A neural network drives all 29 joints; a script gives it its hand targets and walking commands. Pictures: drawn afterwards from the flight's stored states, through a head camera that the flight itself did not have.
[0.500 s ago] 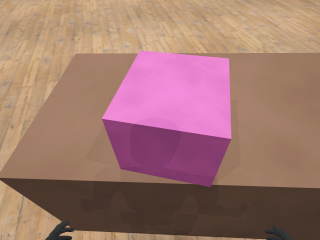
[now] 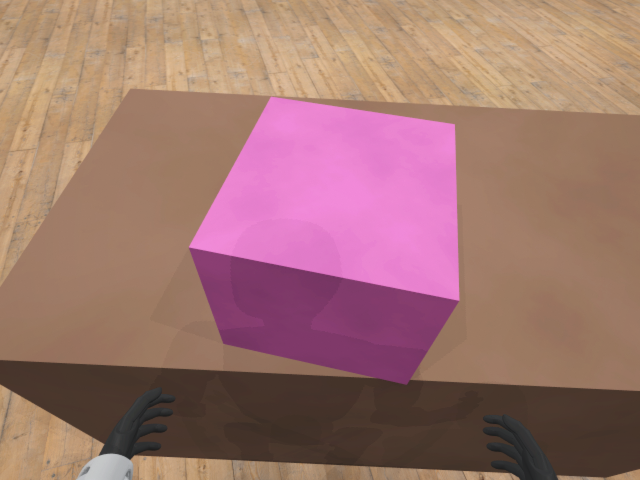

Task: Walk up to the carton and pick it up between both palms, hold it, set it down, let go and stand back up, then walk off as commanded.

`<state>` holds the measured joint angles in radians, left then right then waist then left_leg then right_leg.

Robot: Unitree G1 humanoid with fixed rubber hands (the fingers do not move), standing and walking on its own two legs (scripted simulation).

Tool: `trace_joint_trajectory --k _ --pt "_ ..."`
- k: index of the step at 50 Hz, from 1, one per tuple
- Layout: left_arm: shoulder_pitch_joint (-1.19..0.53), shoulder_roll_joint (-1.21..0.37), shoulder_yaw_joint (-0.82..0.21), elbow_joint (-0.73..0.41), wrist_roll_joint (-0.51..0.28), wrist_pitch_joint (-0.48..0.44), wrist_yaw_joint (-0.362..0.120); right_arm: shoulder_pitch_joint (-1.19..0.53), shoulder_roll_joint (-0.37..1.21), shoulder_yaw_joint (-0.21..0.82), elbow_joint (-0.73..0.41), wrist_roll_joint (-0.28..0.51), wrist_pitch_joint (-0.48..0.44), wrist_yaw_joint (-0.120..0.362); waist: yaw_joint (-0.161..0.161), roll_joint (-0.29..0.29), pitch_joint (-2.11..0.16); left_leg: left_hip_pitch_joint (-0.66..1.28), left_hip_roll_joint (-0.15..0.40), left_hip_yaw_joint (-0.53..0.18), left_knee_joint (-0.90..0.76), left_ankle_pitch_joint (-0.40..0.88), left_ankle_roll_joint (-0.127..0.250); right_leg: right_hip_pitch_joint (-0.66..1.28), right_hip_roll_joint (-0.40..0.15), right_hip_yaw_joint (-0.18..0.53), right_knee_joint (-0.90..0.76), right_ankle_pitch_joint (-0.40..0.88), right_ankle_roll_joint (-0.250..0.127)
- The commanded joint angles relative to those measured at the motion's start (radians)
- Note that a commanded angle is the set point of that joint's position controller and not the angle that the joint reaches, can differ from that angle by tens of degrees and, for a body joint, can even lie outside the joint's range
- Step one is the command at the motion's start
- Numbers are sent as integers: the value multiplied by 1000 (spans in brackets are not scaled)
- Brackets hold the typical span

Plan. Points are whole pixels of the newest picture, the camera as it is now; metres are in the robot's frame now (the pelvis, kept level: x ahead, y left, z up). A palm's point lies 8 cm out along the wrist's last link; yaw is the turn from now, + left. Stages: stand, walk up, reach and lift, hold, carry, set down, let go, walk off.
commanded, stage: reach and lift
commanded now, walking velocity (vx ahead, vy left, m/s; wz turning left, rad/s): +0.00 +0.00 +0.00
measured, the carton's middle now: (336, 236) +0.44 +0.00 +0.03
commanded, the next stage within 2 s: none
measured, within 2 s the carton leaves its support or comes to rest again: neither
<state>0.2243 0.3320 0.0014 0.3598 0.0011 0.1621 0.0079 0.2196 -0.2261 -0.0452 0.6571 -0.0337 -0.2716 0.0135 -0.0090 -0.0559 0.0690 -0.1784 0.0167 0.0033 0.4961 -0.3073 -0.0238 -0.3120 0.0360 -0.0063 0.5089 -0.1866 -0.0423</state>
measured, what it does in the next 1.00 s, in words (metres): stands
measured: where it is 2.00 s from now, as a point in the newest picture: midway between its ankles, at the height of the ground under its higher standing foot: outside the picture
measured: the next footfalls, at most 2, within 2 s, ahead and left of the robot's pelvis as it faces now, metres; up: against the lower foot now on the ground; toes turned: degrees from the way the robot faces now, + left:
none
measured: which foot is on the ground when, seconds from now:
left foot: down 0.00-1.00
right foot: down 0.00-1.00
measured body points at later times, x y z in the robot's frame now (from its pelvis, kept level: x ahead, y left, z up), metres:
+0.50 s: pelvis +0.00 +0.00 +0.00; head +0.01 +0.02 +0.45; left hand +0.19 +0.25 -0.03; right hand +0.19 -0.23 -0.02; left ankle -0.03 +0.14 -0.74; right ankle +0.05 -0.09 -0.74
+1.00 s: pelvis +0.00 +0.00 +0.00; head +0.01 +0.02 +0.45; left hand +0.21 +0.26 +0.01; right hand +0.23 -0.22 +0.02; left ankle -0.03 +0.14 -0.74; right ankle +0.05 -0.09 -0.74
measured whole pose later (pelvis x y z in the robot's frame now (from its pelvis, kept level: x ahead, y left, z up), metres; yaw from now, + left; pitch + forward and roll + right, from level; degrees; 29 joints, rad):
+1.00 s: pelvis +0.00 +0.00 +0.00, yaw +0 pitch +0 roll +0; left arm 0.28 0.37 0.00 0.21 -0.26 -0.18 -0.01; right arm 0.24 -0.15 -0.04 0.20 0.17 -0.12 -0.08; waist 0.01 -0.04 0.02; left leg -0.16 0.02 0.00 0.45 -0.29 -0.02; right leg -0.28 0.04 -0.01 0.45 -0.16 -0.04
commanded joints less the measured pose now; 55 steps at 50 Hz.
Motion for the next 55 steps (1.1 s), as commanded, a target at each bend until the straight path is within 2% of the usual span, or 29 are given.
trace_joint_trajectory --k 1,2,4,6,7,9,10,12,13,15,16,18,20,22,27,29,32,33,34,37,42,43,48,49,50,51,52,53,55 --pt "45 125 127 -208 -59 -136 18 102 -102 -84 -174 100 -93 -19 23 86 -223 -73 -36 49 -150 241 22 481 -56 31 -116 334 21" --pt "56 112 110 -191 -64 -146 20 103 -113 -83 -172 119 -95 -19 15 114 -204 -67 -29 50 -170 222 23 469 -53 31 -128 290 22" --pt "58 126 100 -172 -80 -162 17 85 -99 -64 -172 126 -102 -21 36 94 -188 -84 -34 60 -175 176 26 467 -55 35 -142 224 23" --pt "62 121 85 -182 -100 -184 17 84 -90 -80 -193 137 -108 -24 30 98 -168 -86 -30 57 -188 161 27 448 -61 35 -150 191 20" --pt "71 139 100 -198 -108 -191 8 100 -92 -80 -231 130 -117 -33 31 71 -200 -83 -38 65 -175 159 26 471 -60 43 -145 201 26" --pt "59 153 86 -225 -127 -218 9 118 -74 -70 -251 156 -112 -39 34 100 -184 -80 -41 64 -193 154 26 470 -66 48 -146 203 25" --pt "69 153 84 -204 -133 -222 2 122 -65 -54 -262 165 -111 -41 33 75 -195 -76 -44 61 -175 172 28 485 -63 54 -142 231 26" --pt "86 140 73 -205 -138 -234 -3 127 -76 -66 -262 169 -104 -45 21 98 -170 -50 -39 57 -184 164 21 457 -64 53 -159 186 34" --pt "63 168 69 -183 -155 -240 -9 97 -73 -56 -284 170 -102 -53 37 93 -150 -67 -44 65 -179 148 19 433 -76 66 -161 173 31" --pt "59 154 51 -234 -173 -265 -6 98 -75 -68 -324 183 -99 -53 23 108 -163 -74 -37 58 -185 149 15 438 -61 52 -156 157 23" --pt "40 174 55 -214 -177 -276 -11 91 -53 -54 -338 192 -97 -56 38 106 -143 -95 -42 60 -187 113 20 434 -70 66 -165 113 25" --pt "60 161 50 -255 -190 -291 -8 105 -59 -68 -351 190 -84 -57 21 123 -148 -76 -32 55 -192 133 8 430 -54 43 -157 117 24" --pt "45 174 42 -242 -216 -309 -17 104 -29 -55 -402 200 -62 -62 21 95 -148 -76 -36 50 -181 98 16 425 -70 69 -160 75 25" --pt "20 190 47 -253 -227 -323 -17 94 -28 -43 -417 218 -53 -68 22 116 -148 -77 -33 44 -171 96 10 404 -71 67 -159 75 21" --pt "8 210 48 -284 -240 -361 -17 72 -7 -43 -505 225 -31 -77 42 113 -150 -103 -28 34 -169 85 5 410 -75 84 -151 50 17" --pt "-13 203 43 -271 -258 -364 -15 59 -27 -48 -522 242 -20 -79 34 127 -155 -104 -26 40 -167 72 5 380 -68 72 -157 27 17" --pt "-43 252 53 -286 -282 -394 -24 47 -2 -24 -573 255 -2 -94 49 96 -177 -124 -29 37 -152 50 10 409 -95 112 -159 22 28" --pt "38 218 41 -293 -283 -398 -22 103 7 -38 -563 260 2 -98 35 116 -154 -113 -23 30 -165 57 7 403 -85 104 -158 23 27" --pt "18 228 39 -308 -278 -401 -22 74 -17 -38 -584 267 -4 -97 53 129 -172 -116 -21 29 -166 80 8 416 -75 93 -142 49 20" --pt "15 219 26 -312 -304 -418 -31 65 5 -41 -598 263 20 -108 29 109 -169 -117 -11 21 -170 52 1 413 -72 90 -149 14 16" --pt "-52 263 20 -331 -330 -401 -31 14 -14 -35 -674 280 66 -113 38 132 -165 -153 -16 24 -180 27 2 400 -85 107 -154 -13 12" --pt "-73 255 -4 -339 -337 -397 -23 -1 -33 -54 -667 267 83 -111 23 140 -173 -155 -12 17 -193 14 7 391 -73 93 -144 -15 9" --pt "-107 275 3 -399 -362 -344 -16 -16 -38 -49 -739 280 154 -113 21 150 -183 -164 -14 14 -187 16 8 412 -86 109 -150 -3 22" --pt "-186 273 -17 -414 -353 -323 -13 -51 -68 -81 -736 259 177 -113 0 158 -197 -162 -12 7 -202 1 6 407 -65 95 -136 -13 12" --pt "-136 275 1 -401 -364 -313 -14 -44 -60 -63 -750 278 186 -111 10 142 -164 -166 -11 6 -201 -4 9 401 -75 97 -146 -19 14" --pt "-178 290 9 -425 -366 -291 -14 -58 -73 -70 -801 260 205 -115 16 131 -196 -161 -14 10 -202 11 9 413 -79 105 -150 -13 21" --pt "-203 295 12 -432 -361 -269 -11 -63 -89 -87 -783 275 222 -113 17 168 -190 -185 -13 10 -202 33 8 402 -81 104 -142 22 12" --pt "-171 290 30 -430 -369 -254 -13 -49 -83 -61 -816 283 231 -114 11 125 -206 -165 -13 9 -193 51 9 422 -74 103 -139 59 18" --pt "-224 282 36 -480 -364 -210 -18 -74 -123 -74 -844 292 252 -121 1 152 -234 -154 -12 1 -193 113 4 427 -61 86 -128 125 14"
